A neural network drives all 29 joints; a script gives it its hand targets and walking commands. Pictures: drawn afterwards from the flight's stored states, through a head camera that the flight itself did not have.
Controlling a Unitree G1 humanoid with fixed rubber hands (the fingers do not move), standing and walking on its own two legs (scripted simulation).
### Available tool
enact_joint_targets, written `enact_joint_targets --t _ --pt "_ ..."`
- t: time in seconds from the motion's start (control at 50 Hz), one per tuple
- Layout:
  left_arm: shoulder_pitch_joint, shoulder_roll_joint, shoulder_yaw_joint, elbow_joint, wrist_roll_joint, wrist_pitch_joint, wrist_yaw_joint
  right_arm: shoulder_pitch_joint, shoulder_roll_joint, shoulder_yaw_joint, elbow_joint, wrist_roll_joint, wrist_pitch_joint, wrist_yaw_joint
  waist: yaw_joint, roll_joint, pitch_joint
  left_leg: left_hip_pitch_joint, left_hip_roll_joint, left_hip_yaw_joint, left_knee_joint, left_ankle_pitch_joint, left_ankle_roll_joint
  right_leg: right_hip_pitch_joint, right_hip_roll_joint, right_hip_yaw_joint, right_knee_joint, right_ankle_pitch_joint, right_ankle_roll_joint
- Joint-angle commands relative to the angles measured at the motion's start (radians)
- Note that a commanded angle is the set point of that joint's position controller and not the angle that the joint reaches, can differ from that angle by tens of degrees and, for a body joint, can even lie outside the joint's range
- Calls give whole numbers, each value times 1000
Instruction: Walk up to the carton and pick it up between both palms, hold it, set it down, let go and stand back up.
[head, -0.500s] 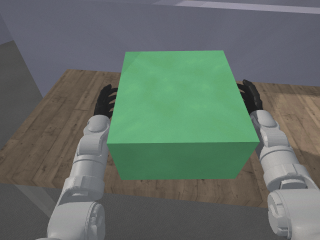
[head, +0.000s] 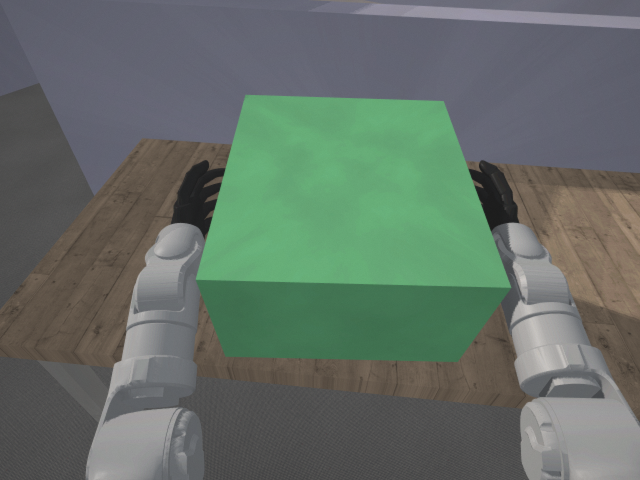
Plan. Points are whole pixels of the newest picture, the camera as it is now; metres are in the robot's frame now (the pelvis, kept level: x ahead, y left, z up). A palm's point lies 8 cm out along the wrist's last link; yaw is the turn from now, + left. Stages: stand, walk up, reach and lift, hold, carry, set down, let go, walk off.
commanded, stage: reach and lift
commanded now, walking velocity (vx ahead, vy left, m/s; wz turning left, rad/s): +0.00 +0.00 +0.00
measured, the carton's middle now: (343, 218) +0.41 +0.01 +0.13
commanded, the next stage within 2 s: hold in 0.72 s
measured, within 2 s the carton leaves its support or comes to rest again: neither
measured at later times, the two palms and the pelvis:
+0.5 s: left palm (205, 213) +0.37 +0.18 +0.16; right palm (514, 220) +0.38 -0.20 +0.16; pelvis +0.03 +0.00 +0.00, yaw +0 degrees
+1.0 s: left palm (176, 206) +0.36 +0.20 +0.18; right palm (504, 208) +0.37 -0.18 +0.19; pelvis +0.01 +0.00 +0.00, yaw +0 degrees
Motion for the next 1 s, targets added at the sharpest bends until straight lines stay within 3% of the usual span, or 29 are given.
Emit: enact_joint_targets --t 0.0,0.06,0.2,0.3,0.38,0.48,0.58,0.68,0.84,0.98 --pt "-718 -626 -535 -249 -60 -23 -140 -770 671 373 -333 60 -67 108 -34 57 -407 208 -92 64 -8 32 13 104 88 -39 -44 56 -21" --pt "-678 -632 -544 -276 -59 -3 -137 -754 649 385 -354 87 -60 106 -39 83 -411 248 -89 55 13 113 -4 103 96 -45 -44 107 -26" --pt "-602 -651 -612 -439 -91 40 -119 -717 602 468 -523 167 -37 95 -42 108 -466 336 -83 22 74 339 -37 108 122 -52 -30 232 -26" --pt "-529 -619 -628 -554 -108 73 -115 -669 575 526 -669 216 -6 83 -33 80 -497 348 -87 9 96 449 -41 162 131 -42 -20 336 -25" --pt "-480 -550 -581 -591 -91 105 -134 -627 566 555 -742 233 33 56 -18 32 -456 304 -107 20 85 430 -24 248 125 -26 -9 430 -13" --pt "-489 -468 -502 -592 -64 143 -172 -619 569 564 -748 235 92 25 -6 -23 -372 224 -130 42 50 286 6 307 104 -5 7 479 9" --pt "-530 -444 -462 -552 -54 162 -210 -650 585 552 -718 216 126 6 -20 -43 -345 196 -140 57 26 184 22 320 94 0 8 455 24" --pt "-588 -460 -472 -541 -67 162 -226 -679 593 516 -673 194 130 5 -43 -14 -365 218 -132 57 25 174 16 279 105 -17 2 367 22" --pt "-707 -523 -510 -448 -78 181 -202 -756 561 407 -488 176 127 58 -64 84 -327 249 -86 46 3 65 -14 127 113 -36 -42 61 -24" --pt "-768 -581 -530 -365 -83 189 -158 -885 542 354 -400 175 90 112 -43 142 -355 237 -57 22 -13 -29 -20 76 109 -29 -43 -43 -45"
